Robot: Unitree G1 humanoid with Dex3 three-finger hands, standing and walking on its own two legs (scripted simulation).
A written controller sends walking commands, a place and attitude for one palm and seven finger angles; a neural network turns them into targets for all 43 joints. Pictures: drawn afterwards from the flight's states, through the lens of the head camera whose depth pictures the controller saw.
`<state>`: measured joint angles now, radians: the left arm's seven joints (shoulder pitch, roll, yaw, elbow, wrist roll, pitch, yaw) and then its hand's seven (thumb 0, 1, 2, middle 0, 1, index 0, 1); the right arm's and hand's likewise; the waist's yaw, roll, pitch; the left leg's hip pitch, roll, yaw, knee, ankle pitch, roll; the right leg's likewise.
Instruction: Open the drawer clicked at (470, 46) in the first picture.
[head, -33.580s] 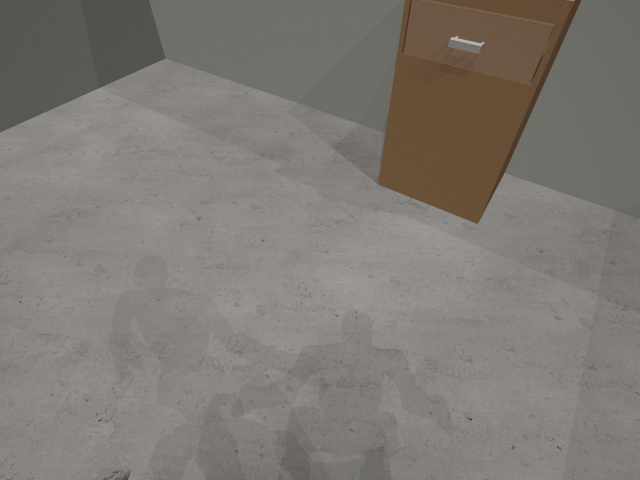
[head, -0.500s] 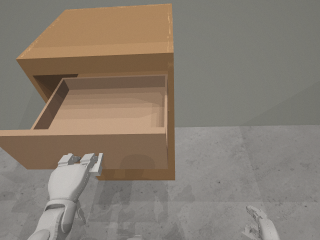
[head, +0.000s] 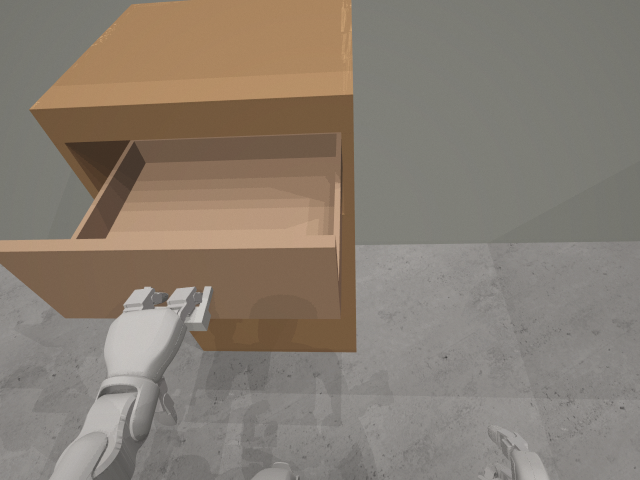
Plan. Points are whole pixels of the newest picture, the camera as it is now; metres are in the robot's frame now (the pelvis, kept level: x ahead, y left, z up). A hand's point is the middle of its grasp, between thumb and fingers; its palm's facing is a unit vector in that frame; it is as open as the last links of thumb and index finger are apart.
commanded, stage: lift the hand off the handle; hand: left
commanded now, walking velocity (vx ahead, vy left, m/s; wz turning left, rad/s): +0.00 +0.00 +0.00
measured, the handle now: (173, 305) +0.34 +0.24 +0.02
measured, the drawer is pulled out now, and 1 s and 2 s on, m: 0.23 0.21 0.19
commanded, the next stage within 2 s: open the thumb to release the handle in 0.38 s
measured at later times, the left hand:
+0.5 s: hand (156, 365) +0.25 +0.24 +0.01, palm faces -0.16 -0.14 -0.98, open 14.9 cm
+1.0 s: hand (172, 339) +0.29 +0.23 +0.00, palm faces +0.04 -0.08 -1.00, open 14.8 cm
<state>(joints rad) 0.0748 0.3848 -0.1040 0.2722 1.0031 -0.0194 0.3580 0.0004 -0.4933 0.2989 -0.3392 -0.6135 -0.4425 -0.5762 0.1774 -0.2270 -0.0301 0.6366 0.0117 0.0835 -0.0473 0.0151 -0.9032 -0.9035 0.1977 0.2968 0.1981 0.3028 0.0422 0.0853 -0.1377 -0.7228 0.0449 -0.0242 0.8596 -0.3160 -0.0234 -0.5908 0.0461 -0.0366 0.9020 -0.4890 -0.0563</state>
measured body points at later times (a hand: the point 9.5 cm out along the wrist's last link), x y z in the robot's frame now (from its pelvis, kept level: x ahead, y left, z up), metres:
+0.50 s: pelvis +0.04 +0.02 +0.01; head +0.08 -0.01 +0.46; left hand +0.25 +0.24 +0.07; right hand +0.21 -0.22 -0.09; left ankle +0.06 +0.15 -0.69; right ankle -0.02 -0.08 -0.69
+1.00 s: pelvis +0.01 +0.01 +0.00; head +0.04 -0.01 +0.45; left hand +0.28 +0.24 +0.06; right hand +0.19 -0.21 -0.12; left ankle +0.06 +0.15 -0.69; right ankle -0.02 -0.08 -0.69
